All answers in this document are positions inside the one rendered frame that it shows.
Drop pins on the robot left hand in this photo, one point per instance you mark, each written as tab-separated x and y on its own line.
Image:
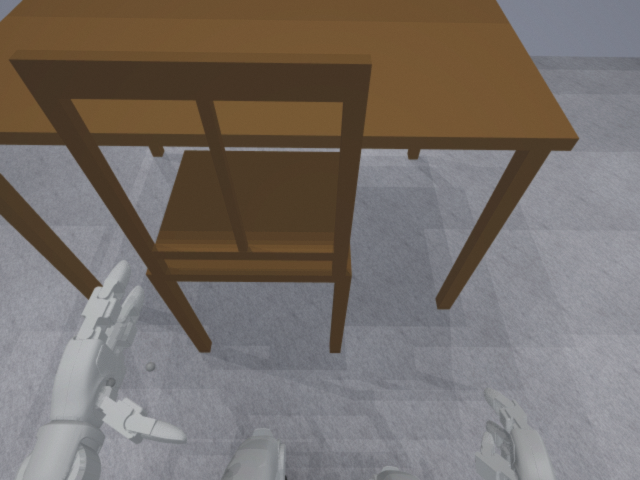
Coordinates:
94	355

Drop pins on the left robot forearm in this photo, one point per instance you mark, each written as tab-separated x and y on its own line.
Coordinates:
65	450

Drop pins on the robot left shin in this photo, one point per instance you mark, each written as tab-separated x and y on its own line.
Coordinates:
262	432

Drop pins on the chair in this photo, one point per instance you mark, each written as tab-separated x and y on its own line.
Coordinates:
232	216

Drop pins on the left robot thigh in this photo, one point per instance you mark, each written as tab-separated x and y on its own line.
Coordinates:
258	458

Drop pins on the table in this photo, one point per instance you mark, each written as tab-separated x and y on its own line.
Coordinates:
446	74

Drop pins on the robot right hand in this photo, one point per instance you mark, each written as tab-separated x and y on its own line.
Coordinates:
522	451

